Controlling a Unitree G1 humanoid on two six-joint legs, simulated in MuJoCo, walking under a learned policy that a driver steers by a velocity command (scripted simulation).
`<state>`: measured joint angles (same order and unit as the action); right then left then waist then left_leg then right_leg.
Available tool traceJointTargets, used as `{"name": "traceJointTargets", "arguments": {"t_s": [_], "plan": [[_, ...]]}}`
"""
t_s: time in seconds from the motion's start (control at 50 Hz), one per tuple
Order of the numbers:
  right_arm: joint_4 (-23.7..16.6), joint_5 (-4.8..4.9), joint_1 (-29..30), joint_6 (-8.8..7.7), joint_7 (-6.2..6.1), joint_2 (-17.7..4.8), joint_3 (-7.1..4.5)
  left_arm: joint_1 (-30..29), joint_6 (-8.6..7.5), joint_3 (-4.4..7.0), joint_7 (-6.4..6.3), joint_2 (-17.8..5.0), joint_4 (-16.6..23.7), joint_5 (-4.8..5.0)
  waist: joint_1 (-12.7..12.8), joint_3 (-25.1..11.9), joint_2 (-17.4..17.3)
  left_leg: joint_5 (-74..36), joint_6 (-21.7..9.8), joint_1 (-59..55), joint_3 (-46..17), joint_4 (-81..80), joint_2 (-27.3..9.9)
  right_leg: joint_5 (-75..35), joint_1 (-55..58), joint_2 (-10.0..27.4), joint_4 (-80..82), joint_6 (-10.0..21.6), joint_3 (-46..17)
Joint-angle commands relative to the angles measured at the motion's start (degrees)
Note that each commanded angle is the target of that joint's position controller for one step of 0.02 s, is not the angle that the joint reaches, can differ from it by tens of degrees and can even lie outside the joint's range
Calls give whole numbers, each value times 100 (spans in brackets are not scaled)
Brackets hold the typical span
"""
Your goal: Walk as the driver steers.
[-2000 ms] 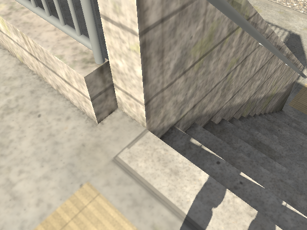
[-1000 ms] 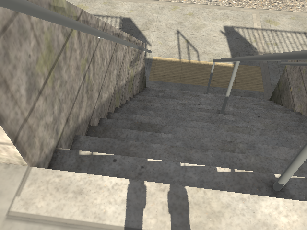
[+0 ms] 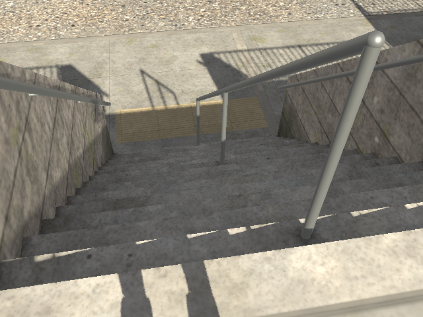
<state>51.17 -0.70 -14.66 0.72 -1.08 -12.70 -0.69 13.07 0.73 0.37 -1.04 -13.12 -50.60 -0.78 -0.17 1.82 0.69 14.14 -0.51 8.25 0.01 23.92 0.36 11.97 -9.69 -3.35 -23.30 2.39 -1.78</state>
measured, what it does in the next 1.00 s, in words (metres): walks ahead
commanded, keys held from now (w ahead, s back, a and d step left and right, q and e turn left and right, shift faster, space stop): no key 0.38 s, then w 0.62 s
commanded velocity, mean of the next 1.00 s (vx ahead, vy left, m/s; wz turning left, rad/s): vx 0.20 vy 0.00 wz -0.01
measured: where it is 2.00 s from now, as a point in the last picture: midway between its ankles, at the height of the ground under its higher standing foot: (202, 283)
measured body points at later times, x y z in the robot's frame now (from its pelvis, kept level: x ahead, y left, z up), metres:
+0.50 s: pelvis +0.01 +0.01 +0.00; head +0.00 +0.01 +0.45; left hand +0.00 +0.25 -0.16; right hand +0.00 -0.23 -0.16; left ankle -0.01 +0.11 -0.74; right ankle +0.00 -0.09 -0.74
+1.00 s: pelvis +0.18 -0.02 +0.00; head +0.21 -0.03 +0.44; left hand +0.05 +0.18 -0.14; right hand +0.33 -0.25 -0.14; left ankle +0.32 +0.09 -0.69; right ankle +0.04 -0.09 -0.74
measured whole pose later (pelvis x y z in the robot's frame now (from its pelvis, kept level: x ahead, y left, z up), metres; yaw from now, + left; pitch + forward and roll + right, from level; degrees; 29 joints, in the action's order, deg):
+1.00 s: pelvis +0.18 -0.02 +0.00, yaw +0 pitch +1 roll +0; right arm 53.9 -1.6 -3.4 -1.1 1.8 -11.3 -2.0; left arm 31.7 -5.2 0.1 -1.4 -7.4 -64.3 -1.2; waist 2.9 1.7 -1.2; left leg 7.3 -2.8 36.7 4.5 45.9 -2.5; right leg 18.2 5.9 -3.8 -11.1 4.4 1.6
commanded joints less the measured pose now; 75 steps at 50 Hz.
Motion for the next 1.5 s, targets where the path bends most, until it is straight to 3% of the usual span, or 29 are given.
{"name": "traceJointTargets", "arguments": {"t_s": [0.02,0.38,0.44,0.48,0.52,0.56,0.6,0.64,0.66,0.68,0.7,0.72,0.74,0.78,0.88,0.96,1.0,1.06,1.1,1.12,1.14,1.16,1.18,1.2,1.22,1.26,1.32,1.44,1.5], "plan": [[-24,-4,-153,-57,-35,-613,-130,77,-71,122,-38,-517,7,6,-21,74,-161,-438,-202,136,-603,-543,-561,-421,-71,610,467,92,-656],[944,-1,-361,-91,-90,-318,-2,535,-67,14,-123,-305,-1134,22,24,188,-114,-479,-267,206,-608,-647,-517,-542,8,682,505,31,-584],[1012,-18,-526,-31,-85,-531,-101,608,-29,62,-114,-361,-1175,-13,-16,223,-325,1838,-483,374,-742,-680,-374,1422,-345,307,62,172,-316],[1037,-17,-802,13,-62,-623,-166,380,-22,69,-52,-250,-1033,-91,-176,689,-597,3222,-831,492,-1442,-1058,-755,2134,-1234,109,-557,239,-130],[1156,-44,-1114,-9,-72,-697,-249,152,-117,16,13,30,-853,-173,-260,879,-996,3477,-1277,384,-2446,-1649,-1582,1281,-1651,160,-1632,165,376],[1102,-94,-998,-96,-44,-699,-292,83,-241,70,72,-104,-750,-143,-179,789,-763,2828,-1379,355,-2486,-1746,-1722,1339,-1773,374,-2028,174,289],[1028,-70,-751,-163,-26,-717,-327,232,-339,91,131,-58,-726,-93,9,682,-724,2385,-1259,531,-1967,-1574,-1484,1351,-1307,365,-1524,229,392],[926,2,-371,-182,-9,-644,-342,997,-402,109,111,96,-1001,-20,421,669,-624,2186,-1017,1532,-1272,-1016,-990,601,365,60,-376,275,724],[863,-25,-298,-208,-7,-539,-326,1491,-415,159,74,16,-1190,-20,581,613,-334,2084,-897,2070,-981,-439,-722,632,1185,37,-34,264,556],[722,-53,-163,-265,17,-219,-239,2121,-462,247,12,-319,-1301,-95,807,436,687,1730,-683,2720,-293,1132,-205,1679,1848,1101,853,384,-1007],[514,-61,-120,-319,60,84,-160,2709,-458,384,6,-918,-1376,-60,852,242,1669,1760,-529,3598,394,2680,352,3135,2080,2400,1781,869,-3345],[467,-206,-14,-324,105,-368,-263,2404,-399,358,-16,-758,-1381,-86,596,599,995,1627,-603,3717,33,3585,12,3384,1427,2584,1767,1180,-3613],[460,-193,130,-356,168,-353,-269,1828,-425,294,14,-517,-1151,-89,346,877,394,1062,-624,3764,-128,3868,-221,2978,1046,2323,1712,1120,-3053],[553,-131,53,-424,257,-206,-244,1392,-541,233,25,-332,-974,-58,96,750,172,251,-497,3449,-123,3740,-433,1482,911,1817,1795,882,-1988],[374,-139,522,-268,295,-86,-230,2114,-648,109,-20,-84,-1277,-24,104,461,420,-232,-207,3583,339,3527,-341,-2034,1336,1412,1387,810,-693],[-138,-81,1670,-242,295,62,-110,2142,-640,68,-55,-104,-1251,-36,249,722,416,-762,-182,3243,642,2178,-171,-2717,916,1276,1417,821,-335],[-272,-45,1895,-243,286,50,-74,2169,-629,84,-74,-224,-1260,-38,280,745,508,-931,-294,2770,775,1571,-49,-3043,863,1317,1421,823,-223],[-271,-47,1473,-263,183,-164,-144,2020,-638,93,-91,-305,-1278,-15,-20,511,528,-782,-653,1890,845,1221,191,-4889,1157,1460,779,711,-22],[156,-25,79,-351,102,-404,-292,1858,-601,149,-116,-497,-1254,-15,-601,-202,503,-632,-877,478,762,970,430,-5712,1199,1411,-824,570,95],[469,-67,-877,-405,60,-570,-388,1735,-582,168,-99,-555,-1217,30,-1017,-634,381,-883,-1010,-715,535,542,219,-4889,637,1203,-2096,470,217],[588,-188,-1667,-438,26,-1132,-539,1841,-573,127,-57,-279,-1048,75,-1100,-1346,-373,-526,-1311,-1918,-1159,398,-1282,-2072,-446,655,-4179,363,493],[496,-104,-1426,-362,95,-1284,-543,2502,-546,126,6,121,-1031,157,-530,-1970,-1107,-317,-2079,-2746,-4000,-534,-2520,1802,-2045,-293,-6013,210,57],[422,87,-794,-311,109,-1130,-556,2058,-506,231,-20,-277,-917,35,-479,-1293,-578,634,-2100,-1995,-3684,-915,-2325,1259,-2583,97,-6166,276,-257],[343,59,-341,-342,102,-681,-438,1423,-517,269,-11,-353,-713,-7,-393,-453,-365,831,-1952,-1202,-2933,-1076,-2126,940,-2837,329,-6069,318,-165],[342,11,-138,-397,104,-379,-354,1154,-516,295,0,-309,-621,-17,-201,61,-37,398,-1723,-372,-2359,-1285,-1861,701,-2657,518,-5663,339,-177],[450,-69,-227,-530,80,-68,-235,1317,-346,298,35,-73,-647,-63,167,142,-113,-574,-1357,443,-1464,-1329,-1403,558,-1994,703,-5022,282,-217],[623,-8,-754,-623,47,-229,-226,1114,-179,327,41,40,-509,-87,305,226,-299,-1784,-1199,642,-843,-1263,-1178,291,-1981,686,-4327,172,-13],[582,125,-1264,-543,-32,-235,-75,-623,-189,253,191,-14,157,-91,-25,402,-417,-3089,-732,363,-280,-1200,-817,-1514,-2257,683,-2164,47,409],[648,31,-1525,-439,-84,-335,-71,-642,-135,181,207,61,152,-80,-91,193,-637,-3958,-595,165,-26,-958,-795,-1450,-1648,424,-2104,37,658]]}}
